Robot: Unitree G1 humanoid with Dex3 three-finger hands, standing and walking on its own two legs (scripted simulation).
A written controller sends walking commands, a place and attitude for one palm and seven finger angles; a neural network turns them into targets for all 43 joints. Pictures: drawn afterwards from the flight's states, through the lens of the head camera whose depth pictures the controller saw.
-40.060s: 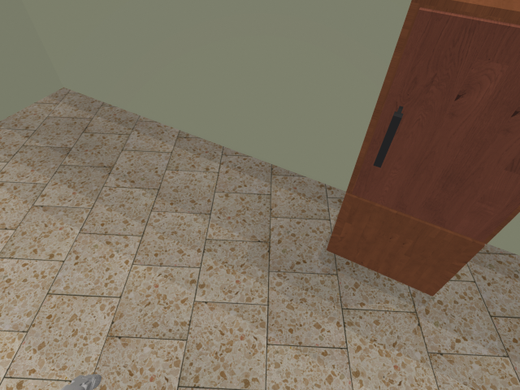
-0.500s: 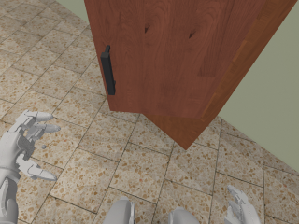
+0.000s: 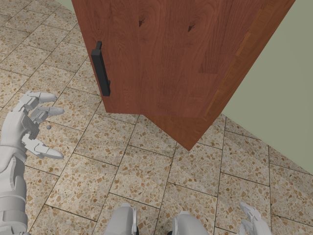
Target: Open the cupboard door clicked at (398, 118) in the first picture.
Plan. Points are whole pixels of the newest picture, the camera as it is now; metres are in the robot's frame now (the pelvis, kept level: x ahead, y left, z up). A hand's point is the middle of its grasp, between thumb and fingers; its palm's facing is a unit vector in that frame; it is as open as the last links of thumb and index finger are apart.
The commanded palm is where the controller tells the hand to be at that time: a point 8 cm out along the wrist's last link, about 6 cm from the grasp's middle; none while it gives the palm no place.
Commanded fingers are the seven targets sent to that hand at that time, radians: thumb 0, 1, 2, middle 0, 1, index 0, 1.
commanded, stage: move the hooked fingers beside the handle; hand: left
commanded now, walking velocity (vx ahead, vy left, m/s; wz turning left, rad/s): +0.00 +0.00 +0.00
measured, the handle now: (103, 70) +0.56 +0.19 +0.03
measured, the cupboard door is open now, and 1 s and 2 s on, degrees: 39 39 39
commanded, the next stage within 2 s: slide the fingers in behind the handle in 1.98 s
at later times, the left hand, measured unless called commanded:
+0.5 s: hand (66, 103) +0.42 +0.25 +0.05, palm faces +0.01 -1.00 -0.02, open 14.0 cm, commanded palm +0.40 +0.29 +0.04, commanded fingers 0.00 -0.50 0.30 -0.30 -1.20 -0.30 -1.20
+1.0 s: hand (79, 84) +0.49 +0.23 +0.04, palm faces +0.01 -1.00 -0.01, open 14.0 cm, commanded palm +0.48 +0.27 +0.04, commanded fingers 0.00 -0.50 0.30 -0.30 -1.20 -0.30 -1.20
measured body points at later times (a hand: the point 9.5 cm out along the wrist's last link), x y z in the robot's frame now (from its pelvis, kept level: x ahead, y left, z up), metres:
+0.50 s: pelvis +0.00 +0.01 +0.00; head +0.12 +0.03 +0.43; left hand +0.41 +0.30 +0.05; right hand +0.09 -0.26 -0.11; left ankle +0.04 +0.09 -0.65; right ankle +0.01 -0.11 -0.65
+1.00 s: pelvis +0.00 +0.00 -0.02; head +0.14 +0.03 +0.41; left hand +0.48 +0.29 +0.05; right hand +0.03 -0.27 -0.12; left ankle +0.04 +0.09 -0.65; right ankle +0.01 -0.11 -0.65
